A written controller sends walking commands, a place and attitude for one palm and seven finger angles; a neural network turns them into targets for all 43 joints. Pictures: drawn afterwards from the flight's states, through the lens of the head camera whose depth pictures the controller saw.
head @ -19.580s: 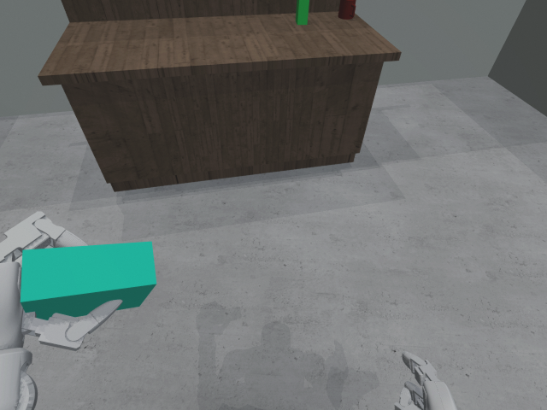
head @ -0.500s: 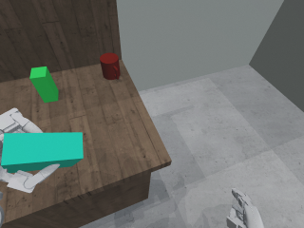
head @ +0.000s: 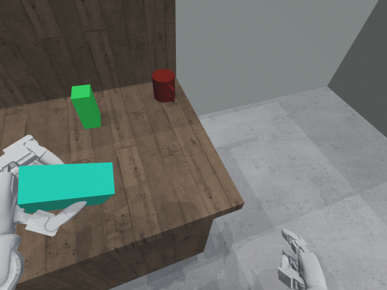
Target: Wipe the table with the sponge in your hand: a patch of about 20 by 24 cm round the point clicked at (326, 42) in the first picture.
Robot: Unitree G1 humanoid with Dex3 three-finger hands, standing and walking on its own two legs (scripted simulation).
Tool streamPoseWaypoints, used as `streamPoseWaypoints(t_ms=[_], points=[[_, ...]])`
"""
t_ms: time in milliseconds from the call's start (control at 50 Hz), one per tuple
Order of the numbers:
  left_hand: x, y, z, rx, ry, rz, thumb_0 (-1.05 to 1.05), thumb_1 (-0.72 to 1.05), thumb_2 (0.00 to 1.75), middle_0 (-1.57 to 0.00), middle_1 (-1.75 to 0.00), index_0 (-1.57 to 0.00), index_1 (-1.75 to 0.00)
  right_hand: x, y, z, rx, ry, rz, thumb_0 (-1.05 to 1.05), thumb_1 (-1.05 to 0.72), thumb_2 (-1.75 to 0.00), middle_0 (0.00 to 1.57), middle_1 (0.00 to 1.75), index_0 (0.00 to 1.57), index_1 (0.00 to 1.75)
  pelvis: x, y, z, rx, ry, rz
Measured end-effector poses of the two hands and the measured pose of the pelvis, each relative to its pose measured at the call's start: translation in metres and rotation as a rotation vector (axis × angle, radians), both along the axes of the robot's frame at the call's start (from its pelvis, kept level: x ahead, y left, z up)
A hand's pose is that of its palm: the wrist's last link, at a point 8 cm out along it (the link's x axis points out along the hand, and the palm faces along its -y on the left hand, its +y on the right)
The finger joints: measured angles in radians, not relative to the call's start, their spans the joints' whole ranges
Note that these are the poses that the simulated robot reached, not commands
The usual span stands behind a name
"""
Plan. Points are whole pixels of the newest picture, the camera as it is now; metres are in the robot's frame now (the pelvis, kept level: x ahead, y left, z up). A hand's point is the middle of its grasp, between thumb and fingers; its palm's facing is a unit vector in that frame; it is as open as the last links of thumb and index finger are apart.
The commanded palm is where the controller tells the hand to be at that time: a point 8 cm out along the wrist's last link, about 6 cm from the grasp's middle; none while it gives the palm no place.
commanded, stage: come to a stop and stand still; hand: left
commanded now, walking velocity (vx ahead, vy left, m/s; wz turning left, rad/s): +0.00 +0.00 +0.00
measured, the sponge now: (81, 187) +0.24 +0.21 +0.14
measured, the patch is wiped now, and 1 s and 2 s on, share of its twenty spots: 0.00 0.00 0.00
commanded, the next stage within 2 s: look again from close up in 0.42 s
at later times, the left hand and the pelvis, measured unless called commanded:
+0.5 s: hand (15, 192) +0.21 +0.28 +0.16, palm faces +0.40 -0.84 -0.36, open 9.1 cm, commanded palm +0.15 +0.31 +0.17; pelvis -0.01 +0.03 +0.00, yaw +1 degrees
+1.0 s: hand (42, 194) +0.21 +0.24 +0.16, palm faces +0.38 -0.85 -0.37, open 9.1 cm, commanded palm +0.15 +0.28 +0.17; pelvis +0.00 +0.00 +0.00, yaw +1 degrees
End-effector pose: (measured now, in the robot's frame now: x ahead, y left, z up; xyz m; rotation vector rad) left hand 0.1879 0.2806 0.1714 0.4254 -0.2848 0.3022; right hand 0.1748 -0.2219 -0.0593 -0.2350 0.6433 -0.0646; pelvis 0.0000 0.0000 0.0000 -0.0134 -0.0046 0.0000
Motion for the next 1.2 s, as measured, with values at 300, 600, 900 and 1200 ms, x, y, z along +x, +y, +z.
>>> streamPoseWaypoints(t_ms=[300,600,900,1200], points=[[-0.021,0.048,0.007,0.000,-0.113,0.076,-0.01,-0.42,1.06,-0.82,-1.41,-0.83,-1.41,-0.005,0.049,-0.002,-0.019,0.037,0.070,0.01,-0.90,-0.90,0.20,0.30,0.20,0.30,-0.002,0.029,-0.001,-0.006,-0.010,0.030],[-0.023,0.032,0.007,0.033,-0.046,0.048,-0.01,-0.42,1.07,-0.82,-1.41,-0.83,-1.41,-0.007,0.033,0.000,-0.013,0.026,0.038,0.01,-0.90,-0.90,0.20,0.30,0.20,0.30,-0.006,0.019,0.001,-0.011,-0.010,0.031],[-0.018,0.009,-0.002,-0.007,0.010,0.057,-0.01,-0.42,1.07,-0.82,-1.41,-0.83,-1.41,-0.008,-0.006,0.001,-0.044,0.033,-0.014,0.01,-0.91,-0.90,0.20,0.30,0.20,0.30,-0.002,-0.001,0.003,-0.014,-0.006,0.027],[-0.004,0.019,0.012,0.130,-0.004,0.055,-0.01,-0.42,1.07,-0.82,-1.41,-0.83,-1.40,0.000,-0.004,-0.003,-0.057,0.055,0.021,0.01,-0.91,-0.90,0.20,0.30,0.20,0.30,0.002,-0.005,0.002,-0.016,0.012,0.031]])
